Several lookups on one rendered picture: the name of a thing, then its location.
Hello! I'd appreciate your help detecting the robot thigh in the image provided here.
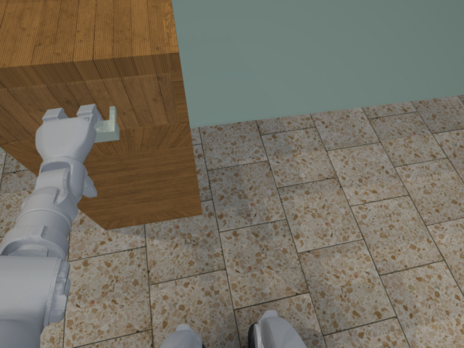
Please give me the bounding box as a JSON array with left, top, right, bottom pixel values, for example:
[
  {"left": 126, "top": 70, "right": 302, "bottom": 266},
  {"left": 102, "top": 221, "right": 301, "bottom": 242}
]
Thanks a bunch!
[
  {"left": 159, "top": 330, "right": 202, "bottom": 348},
  {"left": 254, "top": 317, "right": 307, "bottom": 348}
]

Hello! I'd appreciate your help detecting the cabinet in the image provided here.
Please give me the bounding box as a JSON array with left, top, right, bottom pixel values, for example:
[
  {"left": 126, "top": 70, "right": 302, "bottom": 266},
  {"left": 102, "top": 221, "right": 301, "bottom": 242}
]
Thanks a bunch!
[{"left": 0, "top": 0, "right": 202, "bottom": 231}]

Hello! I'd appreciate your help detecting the handle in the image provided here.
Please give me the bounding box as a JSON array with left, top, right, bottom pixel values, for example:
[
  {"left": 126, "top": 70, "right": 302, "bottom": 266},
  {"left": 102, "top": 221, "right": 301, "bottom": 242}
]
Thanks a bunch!
[{"left": 94, "top": 106, "right": 120, "bottom": 143}]

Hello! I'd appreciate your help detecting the robot left forearm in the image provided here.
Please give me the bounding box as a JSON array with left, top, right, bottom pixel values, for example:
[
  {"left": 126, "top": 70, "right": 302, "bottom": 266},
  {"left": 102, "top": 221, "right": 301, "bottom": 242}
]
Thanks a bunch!
[{"left": 0, "top": 157, "right": 85, "bottom": 261}]

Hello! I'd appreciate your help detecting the robot left hand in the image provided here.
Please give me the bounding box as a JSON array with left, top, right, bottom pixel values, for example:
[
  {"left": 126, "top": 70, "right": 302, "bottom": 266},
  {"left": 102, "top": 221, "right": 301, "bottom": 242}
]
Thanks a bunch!
[{"left": 36, "top": 104, "right": 103, "bottom": 198}]

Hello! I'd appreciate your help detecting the left robot thigh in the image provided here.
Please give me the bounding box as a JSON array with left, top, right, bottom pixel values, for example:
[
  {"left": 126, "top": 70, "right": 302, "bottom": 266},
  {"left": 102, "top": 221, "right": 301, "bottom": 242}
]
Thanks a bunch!
[{"left": 159, "top": 330, "right": 202, "bottom": 348}]

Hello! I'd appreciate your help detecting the right robot thigh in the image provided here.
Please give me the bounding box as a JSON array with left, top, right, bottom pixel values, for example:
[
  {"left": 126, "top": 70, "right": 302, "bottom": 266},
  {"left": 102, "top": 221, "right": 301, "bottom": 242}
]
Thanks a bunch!
[{"left": 254, "top": 317, "right": 307, "bottom": 348}]

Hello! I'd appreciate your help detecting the left robot upper arm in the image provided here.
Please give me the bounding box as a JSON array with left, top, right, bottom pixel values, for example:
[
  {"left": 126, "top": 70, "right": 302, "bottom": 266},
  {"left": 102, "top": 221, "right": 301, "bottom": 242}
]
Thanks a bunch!
[{"left": 0, "top": 255, "right": 71, "bottom": 348}]

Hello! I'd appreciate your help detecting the drawer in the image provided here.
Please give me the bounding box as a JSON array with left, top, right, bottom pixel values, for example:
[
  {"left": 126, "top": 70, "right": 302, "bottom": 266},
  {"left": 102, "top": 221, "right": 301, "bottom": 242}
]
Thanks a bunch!
[{"left": 0, "top": 72, "right": 178, "bottom": 143}]

